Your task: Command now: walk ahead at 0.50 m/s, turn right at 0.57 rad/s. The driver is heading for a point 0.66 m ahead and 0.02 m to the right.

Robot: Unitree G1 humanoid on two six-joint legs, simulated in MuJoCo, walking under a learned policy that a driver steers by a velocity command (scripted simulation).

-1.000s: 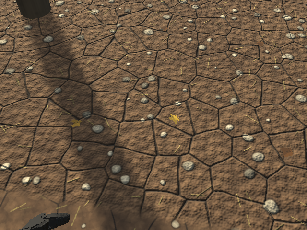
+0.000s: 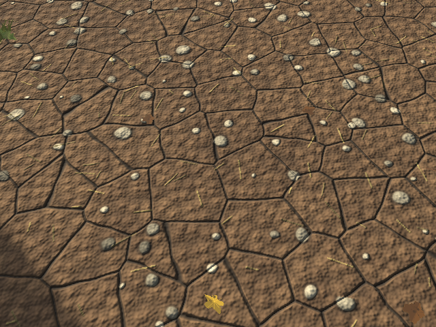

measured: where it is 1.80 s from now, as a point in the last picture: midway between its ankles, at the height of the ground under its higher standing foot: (256, 274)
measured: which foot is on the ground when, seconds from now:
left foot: up 0.00-0.36, down 0.38-0.88, up 0.90-1.00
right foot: down 0.00-0.38, up 0.40-0.84, down 0.86-1.00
